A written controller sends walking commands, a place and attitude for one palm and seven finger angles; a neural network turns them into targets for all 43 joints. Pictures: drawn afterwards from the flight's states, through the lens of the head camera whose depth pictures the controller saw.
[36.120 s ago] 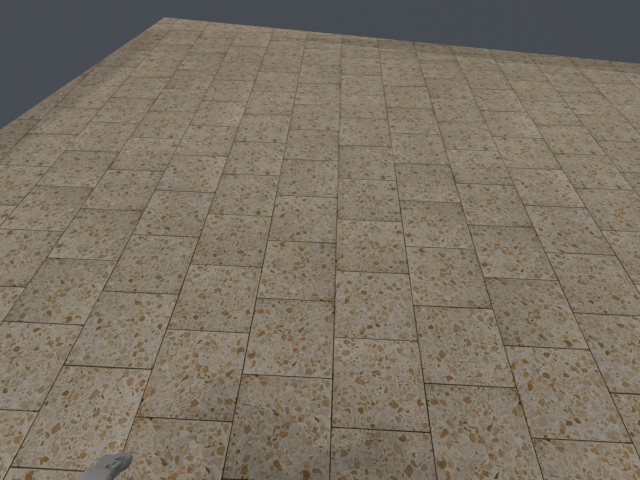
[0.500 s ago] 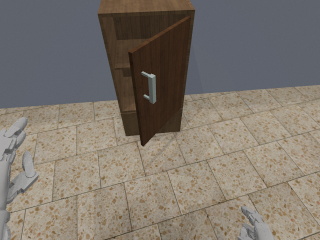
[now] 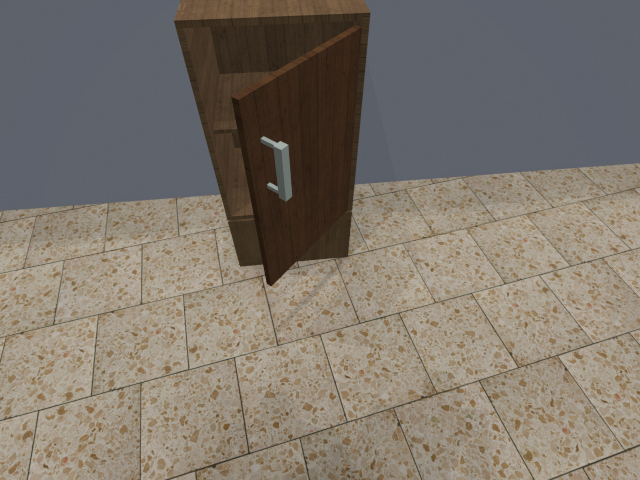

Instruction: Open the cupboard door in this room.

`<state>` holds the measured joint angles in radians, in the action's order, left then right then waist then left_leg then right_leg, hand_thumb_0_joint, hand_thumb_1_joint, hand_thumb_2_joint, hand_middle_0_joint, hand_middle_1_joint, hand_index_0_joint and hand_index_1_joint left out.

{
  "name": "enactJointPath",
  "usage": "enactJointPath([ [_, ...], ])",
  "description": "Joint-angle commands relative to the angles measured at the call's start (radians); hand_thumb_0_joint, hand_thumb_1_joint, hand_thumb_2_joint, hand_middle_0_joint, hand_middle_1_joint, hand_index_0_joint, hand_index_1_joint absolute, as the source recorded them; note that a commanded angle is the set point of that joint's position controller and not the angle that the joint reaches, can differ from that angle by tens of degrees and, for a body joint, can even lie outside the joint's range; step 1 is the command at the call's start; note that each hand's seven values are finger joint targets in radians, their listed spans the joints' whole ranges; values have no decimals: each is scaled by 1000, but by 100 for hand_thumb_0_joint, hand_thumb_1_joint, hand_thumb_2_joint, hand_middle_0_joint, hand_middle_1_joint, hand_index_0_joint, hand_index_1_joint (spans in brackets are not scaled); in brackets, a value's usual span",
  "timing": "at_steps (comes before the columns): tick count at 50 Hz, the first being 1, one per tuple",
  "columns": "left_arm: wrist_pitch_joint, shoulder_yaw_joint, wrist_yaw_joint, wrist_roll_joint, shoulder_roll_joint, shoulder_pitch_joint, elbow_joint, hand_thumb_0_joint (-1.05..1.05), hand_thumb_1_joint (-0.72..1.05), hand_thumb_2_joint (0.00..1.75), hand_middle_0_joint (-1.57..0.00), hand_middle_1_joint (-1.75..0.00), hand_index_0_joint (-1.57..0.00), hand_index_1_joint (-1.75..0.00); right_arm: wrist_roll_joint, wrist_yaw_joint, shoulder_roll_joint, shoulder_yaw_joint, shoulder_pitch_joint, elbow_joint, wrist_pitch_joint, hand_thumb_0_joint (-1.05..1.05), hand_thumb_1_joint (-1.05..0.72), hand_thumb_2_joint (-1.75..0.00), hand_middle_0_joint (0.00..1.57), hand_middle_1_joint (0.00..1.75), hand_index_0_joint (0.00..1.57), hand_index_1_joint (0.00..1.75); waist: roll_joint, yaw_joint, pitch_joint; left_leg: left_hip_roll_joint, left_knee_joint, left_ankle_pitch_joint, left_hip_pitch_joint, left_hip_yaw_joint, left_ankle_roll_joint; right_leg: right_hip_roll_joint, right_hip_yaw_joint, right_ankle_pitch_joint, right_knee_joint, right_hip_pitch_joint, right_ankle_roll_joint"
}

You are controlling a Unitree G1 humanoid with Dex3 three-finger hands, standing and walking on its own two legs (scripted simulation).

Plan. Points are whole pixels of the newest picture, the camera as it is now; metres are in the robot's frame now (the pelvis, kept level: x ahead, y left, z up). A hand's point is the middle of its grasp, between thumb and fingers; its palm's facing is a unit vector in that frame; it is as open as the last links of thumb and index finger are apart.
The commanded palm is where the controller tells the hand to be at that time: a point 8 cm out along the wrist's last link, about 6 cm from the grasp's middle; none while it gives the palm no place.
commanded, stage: let the arm hang, fingers relaxed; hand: left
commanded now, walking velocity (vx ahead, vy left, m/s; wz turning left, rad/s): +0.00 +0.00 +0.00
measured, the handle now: (276, 169) +0.70 +0.14 -0.05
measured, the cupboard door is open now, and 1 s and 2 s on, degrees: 46 46 46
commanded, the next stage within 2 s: look to check the result in 0.56 s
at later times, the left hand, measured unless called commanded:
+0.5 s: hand out of the picture +0.02 +0.16 -0.17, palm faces +0.03 -0.98 -0.21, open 7.3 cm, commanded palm none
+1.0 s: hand out of the picture +0.03 +0.17 -0.17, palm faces +0.02 -0.98 -0.21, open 7.4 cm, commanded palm none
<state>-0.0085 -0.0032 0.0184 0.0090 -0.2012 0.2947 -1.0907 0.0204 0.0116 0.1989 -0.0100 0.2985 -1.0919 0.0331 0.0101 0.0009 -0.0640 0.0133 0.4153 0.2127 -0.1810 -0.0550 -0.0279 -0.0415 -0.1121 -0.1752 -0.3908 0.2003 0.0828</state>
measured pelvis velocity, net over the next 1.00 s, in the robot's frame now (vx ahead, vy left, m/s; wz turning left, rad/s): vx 0.03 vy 0.00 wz -0.02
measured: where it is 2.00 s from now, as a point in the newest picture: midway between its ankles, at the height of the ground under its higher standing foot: outside the picture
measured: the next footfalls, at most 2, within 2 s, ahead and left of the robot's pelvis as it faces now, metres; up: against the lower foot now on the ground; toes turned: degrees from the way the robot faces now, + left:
right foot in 1.96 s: +0.03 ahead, -0.18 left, +0.00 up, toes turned -25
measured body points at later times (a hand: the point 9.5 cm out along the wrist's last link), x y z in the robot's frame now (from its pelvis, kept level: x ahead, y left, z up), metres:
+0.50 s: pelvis +0.02 -0.01 +0.00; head +0.02 -0.02 +0.45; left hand +0.02 +0.21 -0.15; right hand -0.02 -0.21 -0.17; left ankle +0.01 +0.10 -0.74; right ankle +0.03 -0.06 -0.74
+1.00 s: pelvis +0.03 +0.00 +0.00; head +0.04 -0.02 +0.45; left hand +0.03 +0.22 -0.15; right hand +0.01 -0.22 -0.17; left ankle +0.01 +0.10 -0.74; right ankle +0.03 -0.06 -0.74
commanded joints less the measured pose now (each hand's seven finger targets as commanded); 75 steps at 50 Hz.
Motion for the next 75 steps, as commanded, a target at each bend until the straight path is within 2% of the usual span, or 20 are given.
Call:
enactJointPath([
  [1, 28, 22, 12, -3, -112, -9, 16, 0, 90, 90, -20, -30, -20, -30, -2, 12, 81, 15, 57, 9, -23, 0, -90, -90, 20, 30, 20, 30, -41, 14, -15, -92, -79, 20, -28, 102, -17, 174, 220, -162, 171, 6, -13],
  [5, 27, 23, 18, -4, -102, 1, -8, 0, 90, 90, -20, -30, -20, -30, -2, 15, 61, 12, 79, -15, -22, 0, -90, -90, 20, 30, 20, 30, -43, 11, -21, -89, -80, 17, -29, 91, -15, 170, 219, -164, 176, 0, -23],
  [12, 28, 25, 26, -5, -72, 21, -25, 0, 90, 90, -20, -30, -20, -30, -1, 21, 28, 9, 115, -42, -26, 0, -90, -90, 20, 30, 20, 30, -52, 8, -21, -89, -88, -13, -35, 79, -12, 164, 214, -85, 170, -36, -51],
  [18, 32, 25, 29, -7, -45, 36, -32, 0, 90, 90, -20, -30, -20, -30, -2, 28, 6, 6, 121, -50, -35, 0, -90, -90, 20, 30, 20, 30, -5, 3, -27, -102, -107, -55, -36, 89, -7, 156, 192, 42, 132, -64, -44],
  [19, 31, 26, 31, -6, -46, 44, -35, 0, 90, 90, -20, -30, -20, -30, -4, 30, 7, 8, 120, -49, -34, 0, -90, -90, 20, 30, 20, 30, 10, -1, -28, -103, -99, -55, -36, 84, -7, 157, 186, 49, 131, -67, -48],
  [22, 30, 25, 29, -6, -41, 47, -39, 0, 90, 90, -20, -30, -20, -30, -4, 32, -3, 8, 123, -49, -34, 0, -90, -90, 20, 30, 20, 30, 3, 2, -49, -102, -106, -44, -38, 86, -7, 156, 188, 44, 134, -57, -47],
  [32, 36, 23, 27, -6, -33, 55, -43, 0, 90, 90, -20, -30, -20, -30, -4, 36, 13, 11, 116, -45, -41, 0, -90, -90, 20, 30, 20, 30, 5, 7, -11, -114, -112, -77, 7, 96, -11, 149, 186, 71, 119, -64, -26],
  [35, 36, 23, 27, -5, -32, 56, -48, 0, 90, 90, -20, -30, -20, -30, -5, 36, 16, 12, 110, -45, -42, 0, -90, -90, 20, 30, 20, 30, -7, 8, -12, -116, -113, -85, 14, 96, -11, 150, 180, 83, 113, -61, -23],
  [37, 37, 22, 27, -5, -33, 58, -50, 0, 90, 90, -20, -30, -20, -30, -5, 37, 20, 11, 106, -44, -44, 0, -90, -90, 20, 30, 20, 30, 7, 7, -15, -117, -115, -96, 19, 98, -12, 152, 182, 98, 113, -60, -22],
  [39, 38, 23, 28, -3, -35, 59, -49, 0, 90, 90, -20, -30, -20, -30, -6, 37, 27, 13, 101, -42, -43, 0, -90, -90, 20, 30, 20, 30, -11, 6, -19, -120, -112, -100, 21, 98, -14, 149, 180, 99, 112, -58, -23],
  [43, 38, 22, 26, -4, -38, 49, -50, 0, 90, 90, -20, -30, -20, -30, -4, 37, 34, 12, 86, -45, -44, 0, -90, -90, 20, 30, 20, 30, 12, 8, -27, -122, -123, -98, 26, 101, -12, 148, 187, 90, 112, -49, -18],
  [48, 39, 23, 25, -3, -50, 41, -47, 0, 90, 90, -20, -30, -20, -30, -4, 35, 46, 14, 76, -43, -44, 0, -90, -90, 20, 30, 20, 30, -21, 9, -24, -120, -123, -87, 28, 97, -13, 151, 191, 89, 120, -54, -23],
  [51, 40, 25, 25, -2, -61, 33, -44, 0, 90, 90, -20, -30, -20, -30, -4, 34, 51, 15, 68, -42, -45, 0, -90, -90, 20, 30, 20, 30, -6, 7, -9, -120, -121, -100, 34, 97, -13, 155, 190, 111, 116, -66, -23],
  [55, 39, 26, 24, -2, -69, 18, -40, 0, 90, 90, -20, -30, -20, -30, -4, 33, 57, 16, 54, -40, -43, 0, -90, -90, 20, 30, 20, 30, -9, 7, -31, -119, -123, -89, 25, 100, -12, 155, 192, 98, 121, -57, -25],
  [61, 41, 29, 23, -3, -89, 0, -35, 0, 90, 90, -20, -30, -20, -30, -4, 31, 75, 18, 41, -40, -43, 0, -90, -90, 20, 30, 20, 30, -5, 7, -9, -119, -122, -94, 37, 96, -10, 161, 195, 127, 125, -78, -31],
  [63, 30, 30, 24, -3, -61, 11, -33, 0, 90, 90, -20, -30, -20, -30, -2, 36, 42, 16, 60, -41, -35, 0, -90, -90, 20, 30, 20, 30, -18, 10, 5, -124, -91, -95, 49, 68, -1, 161, 211, 182, 105, -64, -35],
  [67, 5, 63, 18, 5, -104, -9, -2, 0, 90, 90, -20, -30, -20, -30, -5, 44, 63, 39, 58, -16, -14, 0, -90, -90, 20, 30, 20, 30, -52, 13, -9, -122, -8, -1, 6, 7, 11, 180, 276, 211, 78, -25, -21],
  [72, -12, 99, 10, 11, -143, -40, 44, 0, 90, 90, -20, -30, -20, -30, -10, 48, 69, 62, 43, 29, -3, 0, -90, -90, 20, 30, 20, 30, -86, 16, 27, -107, 121, 100, -29, -24, 21, 223, 383, 191, 89, 6, 37],
  [75, -14, 111, 12, 12, -144, -51, 64, 0, 90, 90, -20, -30, -20, -30, -11, 49, 66, 69, 35, 54, -7, 0, -90, -90, 20, 30, 20, 30, -60, 18, 35, -112, 140, 137, -45, -11, 27, 231, 427, 239, 61, 17, 75],
])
